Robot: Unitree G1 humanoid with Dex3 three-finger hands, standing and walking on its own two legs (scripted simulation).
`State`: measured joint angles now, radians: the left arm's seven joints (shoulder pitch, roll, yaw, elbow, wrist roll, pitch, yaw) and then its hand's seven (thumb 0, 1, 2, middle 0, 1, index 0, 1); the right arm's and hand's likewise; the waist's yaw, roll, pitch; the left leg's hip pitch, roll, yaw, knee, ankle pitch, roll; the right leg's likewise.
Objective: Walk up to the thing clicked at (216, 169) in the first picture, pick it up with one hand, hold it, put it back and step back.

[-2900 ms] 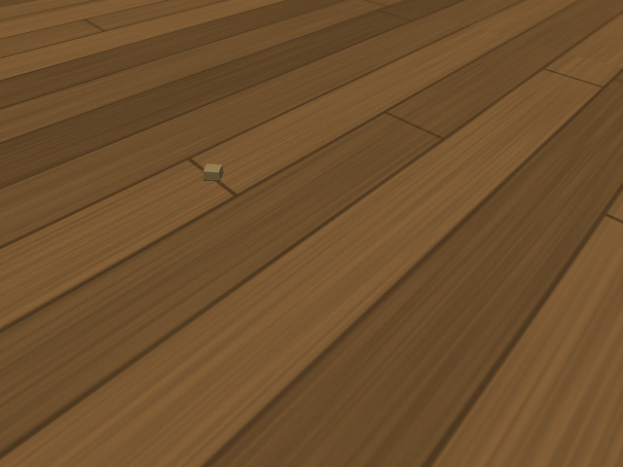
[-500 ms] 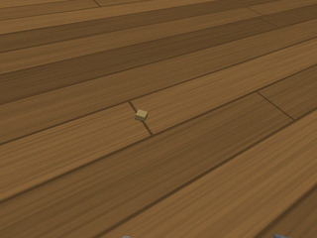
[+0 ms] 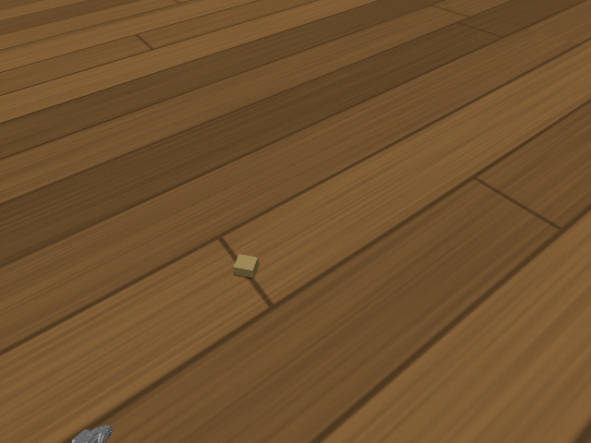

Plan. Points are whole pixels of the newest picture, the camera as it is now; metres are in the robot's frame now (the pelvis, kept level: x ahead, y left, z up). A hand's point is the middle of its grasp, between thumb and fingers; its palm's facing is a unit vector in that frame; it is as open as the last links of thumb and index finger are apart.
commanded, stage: walk up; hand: left
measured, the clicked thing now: (246, 266) +0.92 +0.25 -0.73
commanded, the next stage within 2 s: none
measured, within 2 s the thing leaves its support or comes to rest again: neither
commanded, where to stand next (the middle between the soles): +0.55 +0.02 m, yaw +1 degrees
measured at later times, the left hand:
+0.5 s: hand (110, 419) +0.21 +0.31 -0.15, palm faces -0.04 -0.94 -0.33, open 7.4 cm
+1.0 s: hand (162, 292) +0.42 +0.27 -0.11, palm faces -0.03 -0.91 -0.40, open 7.4 cm
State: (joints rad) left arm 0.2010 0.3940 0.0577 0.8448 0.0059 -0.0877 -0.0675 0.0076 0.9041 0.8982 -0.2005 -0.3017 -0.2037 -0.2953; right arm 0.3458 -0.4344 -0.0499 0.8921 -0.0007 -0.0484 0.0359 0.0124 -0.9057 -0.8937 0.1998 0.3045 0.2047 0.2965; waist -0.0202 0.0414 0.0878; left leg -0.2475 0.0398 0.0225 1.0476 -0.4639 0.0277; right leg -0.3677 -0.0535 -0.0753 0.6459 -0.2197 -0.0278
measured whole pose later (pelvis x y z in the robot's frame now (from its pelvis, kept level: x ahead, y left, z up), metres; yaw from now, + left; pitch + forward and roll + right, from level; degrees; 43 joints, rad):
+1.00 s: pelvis +0.34 +0.00 +0.01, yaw +0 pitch -3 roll +0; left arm 0.28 0.38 0.03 0.84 0.00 -0.09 -0.04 0.01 0.90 0.90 -0.20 -0.30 -0.21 -0.30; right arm 0.29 -0.44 -0.05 0.87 -0.01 -0.04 0.06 0.01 -0.91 -0.89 0.20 0.30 0.20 0.30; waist 0.01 0.06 0.09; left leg -0.44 0.06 0.01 0.96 -0.37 0.02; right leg -0.24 -0.04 -0.06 0.52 -0.23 -0.01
